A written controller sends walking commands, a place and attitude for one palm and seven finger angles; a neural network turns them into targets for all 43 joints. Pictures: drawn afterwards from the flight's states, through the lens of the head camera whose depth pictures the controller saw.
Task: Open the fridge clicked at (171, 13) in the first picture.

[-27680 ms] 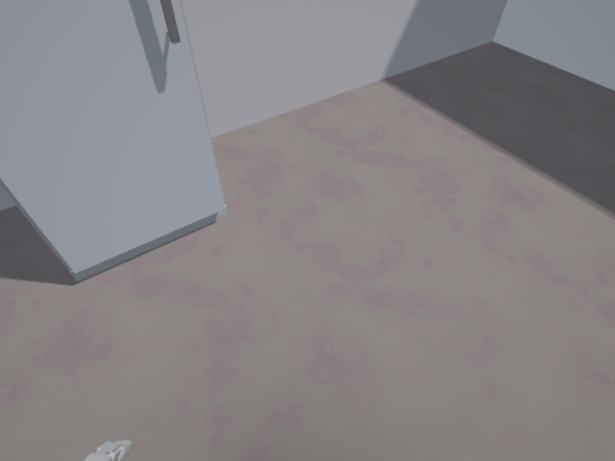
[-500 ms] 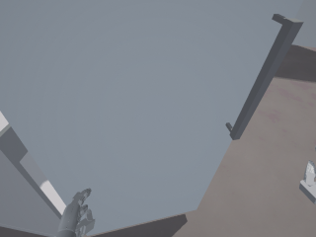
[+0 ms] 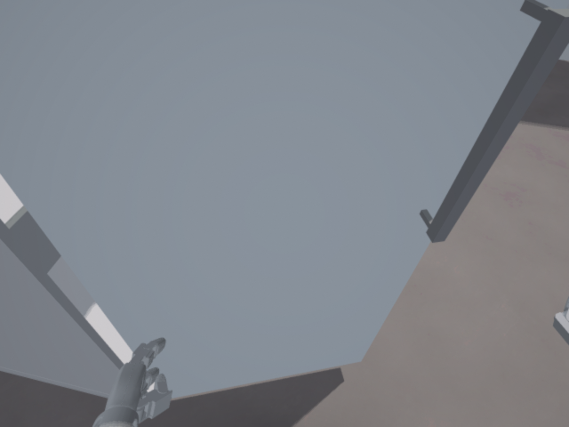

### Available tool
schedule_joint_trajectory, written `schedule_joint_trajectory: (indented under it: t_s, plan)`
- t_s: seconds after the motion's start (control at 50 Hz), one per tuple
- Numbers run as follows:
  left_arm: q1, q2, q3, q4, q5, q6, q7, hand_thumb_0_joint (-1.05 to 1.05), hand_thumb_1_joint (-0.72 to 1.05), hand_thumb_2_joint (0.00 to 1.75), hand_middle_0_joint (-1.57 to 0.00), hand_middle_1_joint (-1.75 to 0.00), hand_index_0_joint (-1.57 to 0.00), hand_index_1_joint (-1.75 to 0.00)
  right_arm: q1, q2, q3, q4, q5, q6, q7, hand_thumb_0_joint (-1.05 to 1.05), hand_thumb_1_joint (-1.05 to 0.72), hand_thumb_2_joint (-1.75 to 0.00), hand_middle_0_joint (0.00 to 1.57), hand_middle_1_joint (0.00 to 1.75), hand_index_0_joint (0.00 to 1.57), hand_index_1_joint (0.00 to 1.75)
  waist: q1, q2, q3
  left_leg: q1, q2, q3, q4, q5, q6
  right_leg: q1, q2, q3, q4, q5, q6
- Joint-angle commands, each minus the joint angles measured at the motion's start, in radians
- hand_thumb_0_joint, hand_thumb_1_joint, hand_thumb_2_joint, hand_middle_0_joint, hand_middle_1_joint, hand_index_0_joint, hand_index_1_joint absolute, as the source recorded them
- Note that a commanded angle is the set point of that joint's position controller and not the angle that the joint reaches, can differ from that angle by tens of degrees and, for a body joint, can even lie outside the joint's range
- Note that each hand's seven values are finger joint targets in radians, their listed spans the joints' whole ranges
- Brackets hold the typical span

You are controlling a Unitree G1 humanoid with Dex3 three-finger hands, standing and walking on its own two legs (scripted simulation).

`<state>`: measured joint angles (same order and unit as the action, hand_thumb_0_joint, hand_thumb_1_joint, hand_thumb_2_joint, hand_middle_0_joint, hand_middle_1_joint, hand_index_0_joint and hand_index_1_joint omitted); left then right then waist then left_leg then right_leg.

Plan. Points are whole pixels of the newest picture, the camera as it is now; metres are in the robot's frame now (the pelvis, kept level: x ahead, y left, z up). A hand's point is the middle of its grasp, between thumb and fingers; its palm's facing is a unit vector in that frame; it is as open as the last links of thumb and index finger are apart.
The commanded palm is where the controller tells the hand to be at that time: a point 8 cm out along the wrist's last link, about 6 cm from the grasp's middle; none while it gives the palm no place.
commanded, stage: step back with the hand held close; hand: right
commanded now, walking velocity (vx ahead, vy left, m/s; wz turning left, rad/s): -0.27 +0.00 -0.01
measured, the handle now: (473, 146) +0.42 -0.23 +0.22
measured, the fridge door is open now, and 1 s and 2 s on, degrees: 67 67 67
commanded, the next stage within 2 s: stop stepping back and stand still in 1.42 s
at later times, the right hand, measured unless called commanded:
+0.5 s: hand out of the picture +0.13 -0.29 +0.16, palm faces +0.44 +0.78 -0.44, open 7.4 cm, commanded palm +0.07 -0.32 +0.18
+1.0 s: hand out of the picture +0.09 -0.29 +0.17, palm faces +0.45 +0.76 -0.47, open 7.4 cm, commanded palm +0.02 -0.32 +0.18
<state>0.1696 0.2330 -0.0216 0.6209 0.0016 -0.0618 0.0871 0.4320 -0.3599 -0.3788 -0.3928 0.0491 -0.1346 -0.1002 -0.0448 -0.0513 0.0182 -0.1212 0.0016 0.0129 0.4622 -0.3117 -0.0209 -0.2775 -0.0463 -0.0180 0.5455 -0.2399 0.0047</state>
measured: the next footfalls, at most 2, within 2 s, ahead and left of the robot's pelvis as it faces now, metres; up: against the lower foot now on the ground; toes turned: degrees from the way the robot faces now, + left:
right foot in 1.10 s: -0.02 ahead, -0.13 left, +0.00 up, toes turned -2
left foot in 1.36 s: -0.18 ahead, +0.10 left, +0.00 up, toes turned +2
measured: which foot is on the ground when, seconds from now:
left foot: down 0.00-1.00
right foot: down 0.00-0.96, up 0.98-1.00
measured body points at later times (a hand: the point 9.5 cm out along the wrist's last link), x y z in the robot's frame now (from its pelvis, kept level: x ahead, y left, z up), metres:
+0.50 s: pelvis -0.07 -0.02 -0.01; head -0.04 -0.03 +0.44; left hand +0.11 +0.20 -0.09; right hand +0.10 -0.33 +0.18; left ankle -0.04 +0.13 -0.74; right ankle +0.03 -0.12 -0.73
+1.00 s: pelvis -0.11 -0.01 -0.01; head -0.08 -0.04 +0.43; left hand +0.08 +0.21 -0.09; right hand +0.06 -0.32 +0.19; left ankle -0.08 +0.13 -0.74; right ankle +0.01 -0.12 -0.72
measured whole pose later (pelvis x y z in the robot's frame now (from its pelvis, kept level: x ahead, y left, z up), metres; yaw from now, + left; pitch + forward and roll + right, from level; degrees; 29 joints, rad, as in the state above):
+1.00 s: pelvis -0.11 -0.01 -0.01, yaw -2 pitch +0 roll +3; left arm 0.19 0.19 0.00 0.60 0.01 -0.11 0.07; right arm 0.52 -0.44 -0.47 -0.55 0.04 -0.27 -0.14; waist -0.02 0.01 0.06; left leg -0.34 -0.04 -0.04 0.61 -0.28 -0.02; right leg -0.56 -0.02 0.01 0.72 -0.29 0.00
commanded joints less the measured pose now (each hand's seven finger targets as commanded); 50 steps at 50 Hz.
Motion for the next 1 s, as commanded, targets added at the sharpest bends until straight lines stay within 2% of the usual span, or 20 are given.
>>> schedule_joint_trajectory:
  t_s: [0.0,0.06,0.1,0.2,0.28,0.4,0.54,0.6,0.64,0.68,0.74,0.78,0.8,0.84,0.88,0.9,0.92,0.94,0.96,0.98]
  plan:
    - [-0.1,0.097,0.049,-0.204,-0.01,-0.02,0.009,0.0,0.9,0.9,-0.2,-0.3,-0.2,-0.3,0.037,-0.22,-0.145,-0.259,0.007,-0.076,-0.026,0.0,-0.9,-0.9,0.2,0.3,0.2,0.3,0.005,-0.02,-0.162,-0.08,0.088,-0.03,-0.017,0.45,0.011,0.157,-0.047,0.021,-0.041,0.397,-0.061]
    - [-0.09,0.095,0.049,-0.228,-0.013,-0.009,0.009,0.0,0.9,0.9,-0.2,-0.3,-0.2,-0.3,0.059,-0.231,-0.162,-0.308,0.014,-0.086,-0.032,0.0,-0.9,-0.9,0.2,0.3,0.2,0.3,0.008,-0.009,-0.179,-0.072,0.053,-0.015,0.012,0.358,0.005,0.121,-0.068,0.05,-0.071,0.383,-0.063]
    - [-0.093,0.101,0.051,-0.235,-0.011,-0.013,0.015,0.0,0.9,0.9,-0.2,-0.3,-0.2,-0.3,0.074,-0.261,-0.195,-0.326,0.016,-0.092,-0.04,0.0,-0.9,-0.9,0.2,0.3,0.2,0.3,0.004,-0.046,-0.178,-0.067,0.041,-0.011,0.028,0.298,0.005,0.087,-0.082,0.078,-0.103,0.333,-0.07]
    - [-0.076,0.114,0.055,-0.239,-0.014,-0.044,0.016,0.0,0.9,0.9,-0.2,-0.3,-0.2,-0.3,0.087,-0.241,-0.198,-0.324,0.016,-0.107,-0.047,0.0,-0.9,-0.9,0.2,0.3,0.2,0.3,0.013,-0.104,-0.147,-0.017,0.011,-0.007,0.084,0.168,0.004,-0.091,-0.108,0.119,-0.181,-0.015,-0.087]
    - [-0.056,0.113,0.056,-0.228,-0.018,-0.068,0.012,0.0,0.9,0.9,-0.2,-0.3,-0.2,-0.3,0.074,-0.224,-0.185,-0.326,0.01,-0.122,-0.049,0.0,-0.9,-0.9,0.2,0.3,0.2,0.3,0.027,-0.041,-0.124,-0.05,0.023,-0.037,0.05,0.128,0.01,-0.156,-0.084,0.112,-0.159,-0.22,-0.079]
    - [-0.054,0.116,0.058,-0.204,-0.006,-0.092,0.016,0.0,0.9,0.9,-0.2,-0.3,-0.2,-0.3,0.007,-0.24,-0.177,-0.336,-0.001,-0.139,-0.061,0.0,-0.9,-0.9,0.2,0.3,0.2,0.3,0.036,-0.013,-0.067,-0.201,0.049,-0.091,-0.054,-0.104,0.036,-0.125,-0.048,0.107,-0.113,-0.297,-0.059]
    - [-0.053,0.109,0.055,-0.201,-0.006,-0.109,0.015,0.0,0.9,0.9,-0.2,-0.3,-0.2,-0.3,0.022,-0.221,-0.174,-0.306,-0.006,-0.153,-0.065,0.0,-0.9,-0.9,0.2,0.3,0.2,0.3,0.027,-0.056,-0.085,-0.094,0.005,-0.05,0.019,-0.06,0.02,-0.213,-0.081,0.154,-0.195,-0.345,-0.074]
    - [-0.048,0.11,0.059,-0.203,-0.004,-0.111,0.011,0.0,0.9,0.9,-0.2,-0.3,-0.2,-0.3,0.026,-0.239,-0.185,-0.329,-0.005,-0.156,-0.064,0.0,-0.9,-0.9,0.2,0.3,0.2,0.3,0.028,-0.034,-0.08,-0.132,0.027,-0.089,-0.035,-0.106,0.041,-0.199,-0.046,0.123,-0.14,-0.327,-0.06]
    - [-0.042,0.098,0.053,-0.194,0.0,-0.109,0.007,0.0,0.9,0.9,-0.2,-0.3,-0.2,-0.3,0.042,-0.23,-0.171,-0.332,-0.002,-0.159,-0.066,0.0,-0.9,-0.9,0.2,0.3,0.2,0.3,0.032,0.01,-0.084,-0.185,0.055,-0.11,-0.062,-0.065,0.05,-0.149,-0.032,0.105,-0.097,-0.251,-0.049]
    - [-0.042,0.098,0.053,-0.188,0.001,-0.107,0.007,0.0,0.9,0.9,-0.2,-0.3,-0.2,-0.3,0.032,-0.234,-0.168,-0.348,-0.004,-0.165,-0.069,0.0,-0.9,-0.9,0.2,0.3,0.2,0.3,0.036,0.008,-0.088,-0.211,0.065,-0.121,-0.062,-0.032,0.05,-0.127,-0.029,0.097,-0.077,-0.223,-0.045]
    - [-0.047,0.108,0.057,-0.192,0.001,-0.109,0.012,0.0,0.9,0.9,-0.2,-0.3,-0.2,-0.3,0.03,-0.233,-0.177,-0.343,-0.008,-0.171,-0.07,0.0,-0.9,-0.9,0.2,0.3,0.2,0.3,0.036,-0.049,-0.103,-0.133,0.012,-0.076,0.02,0.015,0.024,-0.184,-0.069,0.141,-0.163,-0.252,-0.061]
    - [-0.059,0.124,0.065,-0.199,0.001,-0.116,0.016,0.0,0.9,0.9,-0.2,-0.3,-0.2,-0.3,0.016,-0.233,-0.196,-0.345,-0.016,-0.185,-0.064,0.0,-0.9,-0.9,0.2,0.3,0.2,0.3,0.033,-0.16,-0.092,-0.011,-0.045,-0.038,0.15,-0.025,0.007,-0.343,-0.132,0.209,-0.281,-0.449,-0.094]
    - [-0.066,0.13,0.068,-0.203,0.004,-0.121,0.021,0.0,0.9,0.9,-0.2,-0.3,-0.2,-0.3,0.019,-0.245,-0.219,-0.345,-0.02,-0.19,-0.062,0.0,-0.9,-0.9,0.2,0.3,0.2,0.3,0.028,-0.209,-0.102,0.073,-0.069,-0.021,0.228,0.021,0.002,-0.418,-0.171,0.258,-0.333,-0.49,-0.116]
    - [-0.051,0.118,0.074,-0.204,0.003,-0.121,0.013,0.0,0.9,0.9,-0.2,-0.3,-0.2,-0.3,0.045,-0.243,-0.225,-0.351,-0.014,-0.194,-0.053,0.0,-0.9,-0.9,0.2,0.3,0.2,0.3,0.024,-0.178,-0.125,0.09,-0.073,-0.028,0.252,0.049,0.014,-0.414,-0.181,0.256,-0.297,-0.439,-0.125]
    - [-0.046,0.11,0.08,-0.199,0.006,-0.116,0.005,0.0,0.9,0.9,-0.2,-0.3,-0.2,-0.3,0.09,-0.253,-0.241,-0.336,-0.005,-0.2,-0.044,0.0,-0.9,-0.9,0.2,0.3,0.2,0.3,0.024,-0.132,-0.092,0.017,-0.039,-0.09,0.134,-0.051,0.041,-0.405,-0.143,0.197,-0.197,-0.438,-0.101]
    - [-0.021,0.094,0.082,-0.195,0.005,-0.114,0.0,0.0,0.9,0.9,-0.2,-0.3,-0.2,-0.3,0.11,-0.265,-0.246,-0.339,0.004,-0.201,-0.046,0.0,-0.9,-0.9,0.2,0.3,0.2,0.3,0.032,-0.034,-0.117,-0.099,0.03,-0.189,0.009,-0.008,0.077,-0.27,-0.078,0.143,-0.082,-0.312,-0.062]
    - [-0.022,0.061,0.071,-0.187,0.0,-0.107,-0.006,0.0,0.9,0.9,-0.2,-0.3,-0.2,-0.3,0.091,-0.25,-0.199,-0.352,0.011,-0.196,-0.048,0.0,-0.9,-0.9,0.2,0.3,0.2,0.3,0.038,0.133,-0.131,-0.241,0.147,-0.315,-0.102,0.044,0.119,-0.139,0.005,0.044,0.087,-0.194,-0.007]
    - [-0.015,0.061,0.076,-0.16,-0.004,-0.099,-0.01,0.0,0.9,0.9,-0.2,-0.3,-0.2,-0.3,0.053,-0.259,-0.18,-0.36,0.009,-0.189,-0.058,0.0,-0.9,-0.9,0.2,0.3,0.2,0.3,0.04,0.264,-0.154,-0.328,0.283,-0.421,-0.183,0.121,0.172,-0.054,0.054,0.006,0.291,-0.149,0.021]
    - [-0.028,0.063,0.075,-0.145,0.004,-0.089,-0.012,0.0,0.9,0.9,-0.2,-0.3,-0.2,-0.3,0.035,-0.262,-0.174,-0.35,0.002,-0.177,-0.07,0.0,-0.9,-0.9,0.2,0.3,0.2,0.3,0.034,0.264,-0.149,-0.332,0.336,-0.426,-0.181,0.269,0.209,-0.072,0.057,0.035,0.42,-0.176,0.019]
    - [-0.044,0.044,0.064,-0.144,0.012,-0.08,-0.012,0.0,0.9,0.9,-0.2,-0.3,-0.2,-0.3,0.031,-0.26,-0.166,-0.354,-0.007,-0.17,-0.074,0.0,-0.9,-0.9,0.2,0.3,0.2,0.3,0.038,0.242,-0.138,-0.272,0.324,-0.378,-0.13,0.458,0.208,-0.117,0.045,0.051,0.417,-0.19,0.015]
